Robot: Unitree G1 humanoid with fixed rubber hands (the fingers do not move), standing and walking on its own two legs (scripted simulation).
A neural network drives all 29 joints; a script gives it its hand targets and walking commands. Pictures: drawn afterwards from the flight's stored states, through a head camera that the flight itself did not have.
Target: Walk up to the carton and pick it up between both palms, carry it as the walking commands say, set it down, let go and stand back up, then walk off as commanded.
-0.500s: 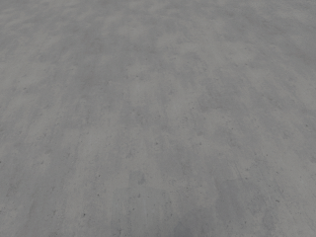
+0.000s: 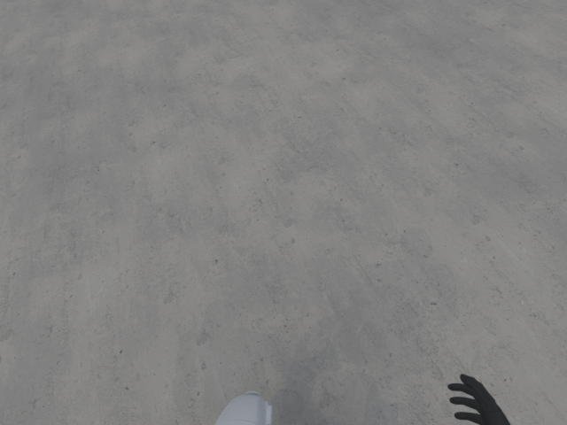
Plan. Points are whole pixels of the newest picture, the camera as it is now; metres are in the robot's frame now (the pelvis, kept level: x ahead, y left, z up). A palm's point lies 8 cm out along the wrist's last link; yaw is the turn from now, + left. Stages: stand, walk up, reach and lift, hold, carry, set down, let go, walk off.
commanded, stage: walk up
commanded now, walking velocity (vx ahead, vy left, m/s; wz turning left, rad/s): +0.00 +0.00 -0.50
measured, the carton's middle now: out of the picture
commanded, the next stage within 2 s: none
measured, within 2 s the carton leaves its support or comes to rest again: neither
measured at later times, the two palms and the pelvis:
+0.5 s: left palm (156, 367) +0.21 +0.27 -0.12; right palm out of the picture +0.00 -0.23 -0.13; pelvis +0.02 +0.04 -0.01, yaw -15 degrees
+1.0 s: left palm (165, 369) +0.21 +0.26 -0.12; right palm out of the picture +0.02 -0.22 -0.13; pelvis +0.03 +0.05 -0.01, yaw -30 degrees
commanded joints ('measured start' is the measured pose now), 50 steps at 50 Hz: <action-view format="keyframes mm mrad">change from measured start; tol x32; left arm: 1 72 215 71 -49 13 -8 9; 50 -342 174 72 -215 45 34 -54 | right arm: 1 -29 -32 -12 -81 11 -16 2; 46 14 -41 -50 -68 0 -11 8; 50 517 -185 -119 76 41 -44 -16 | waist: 1 -5 -109 -151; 8 -64 -235 -86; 14 -35 269 -118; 26 -80 226 -167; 30 9 -284 -125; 50 -257 21 -160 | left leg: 1 22 -17 6 -72 36 12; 8 318 -46 -6 -379 71 5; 11 631 421 -443 -606 536 125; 24 463 264 -57 -533 685 161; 30 -123 37 57 -22 -314 -13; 42 -32 9 3 -76 -98 -44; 48 288 -29 -26 -411 -28 -11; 50 827 220 -195 -616 -107 16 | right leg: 1 120 -223 193 -22 806 -130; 7 21 -175 265 -13 606 -61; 11 -297 62 65 441 -377 49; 17 -252 2 -63 724 -175 68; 24 -198 -2 -170 272 -263 50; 30 197 -450 356 -134 574 -125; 46 23 -208 298 -79 415 -137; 50 -636 124 103 232 -299 -1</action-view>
